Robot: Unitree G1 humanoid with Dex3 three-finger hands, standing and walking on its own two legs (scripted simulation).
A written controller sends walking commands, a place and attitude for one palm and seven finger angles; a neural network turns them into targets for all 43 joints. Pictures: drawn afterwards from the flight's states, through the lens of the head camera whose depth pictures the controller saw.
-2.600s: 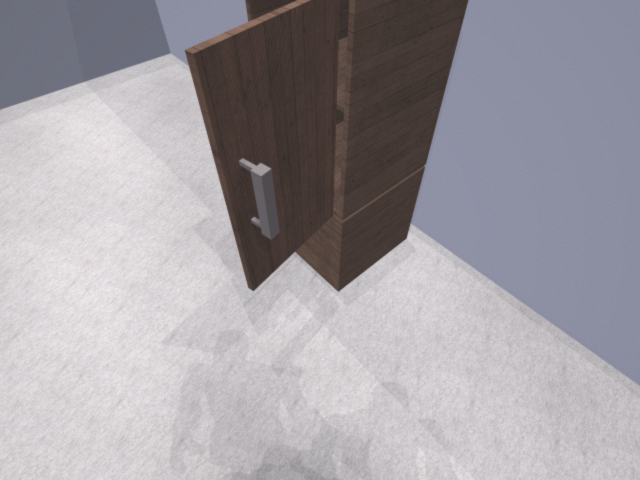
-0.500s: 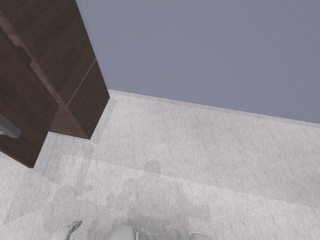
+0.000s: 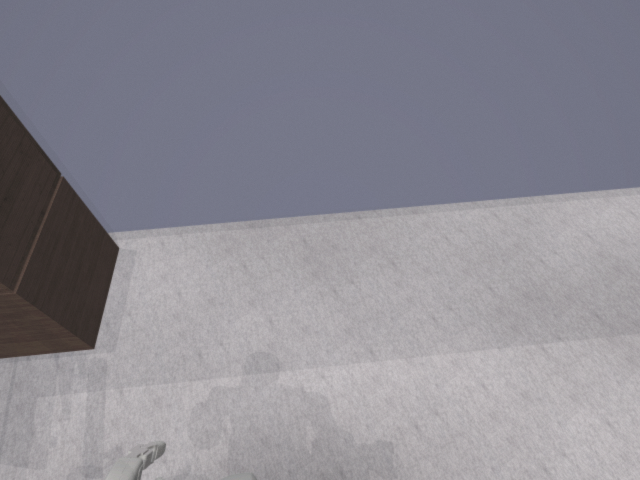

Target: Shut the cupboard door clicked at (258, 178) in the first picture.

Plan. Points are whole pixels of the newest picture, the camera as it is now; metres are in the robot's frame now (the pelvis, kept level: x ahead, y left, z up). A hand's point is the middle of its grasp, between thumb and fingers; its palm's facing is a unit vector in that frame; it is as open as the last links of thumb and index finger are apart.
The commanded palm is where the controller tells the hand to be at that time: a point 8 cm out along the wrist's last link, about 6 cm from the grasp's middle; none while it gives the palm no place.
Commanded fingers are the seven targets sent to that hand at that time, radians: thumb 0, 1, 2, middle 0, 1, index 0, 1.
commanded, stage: walk around to get in front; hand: left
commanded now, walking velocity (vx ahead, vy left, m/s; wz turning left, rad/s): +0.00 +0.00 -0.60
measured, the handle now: out of the picture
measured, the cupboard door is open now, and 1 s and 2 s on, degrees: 100 100 100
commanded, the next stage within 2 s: none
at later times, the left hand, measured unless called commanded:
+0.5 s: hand (214, 456) +0.16 +0.17 -0.15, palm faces -0.25 -0.95 -0.21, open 7.4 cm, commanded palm none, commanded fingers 0.00 0.90 0.90 -0.20 -0.30 -0.20 -0.30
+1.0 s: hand (280, 410) +0.23 +0.08 -0.15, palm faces -0.53 -0.82 -0.20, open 7.4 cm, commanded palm none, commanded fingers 0.00 0.90 0.90 -0.20 -0.30 -0.20 -0.30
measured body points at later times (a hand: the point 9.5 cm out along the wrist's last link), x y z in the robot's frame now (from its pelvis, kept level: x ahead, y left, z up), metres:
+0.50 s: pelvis +0.01 -0.01 +0.02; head +0.07 -0.02 +0.46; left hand +0.18 +0.21 -0.13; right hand +0.01 -0.28 -0.12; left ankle +0.03 +0.13 -0.72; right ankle -0.03 -0.13 -0.67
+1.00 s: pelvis +0.03 -0.04 +0.01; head +0.09 -0.05 +0.46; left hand +0.26 +0.12 -0.14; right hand -0.06 -0.29 -0.11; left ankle +0.10 +0.07 -0.72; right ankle -0.07 -0.13 -0.65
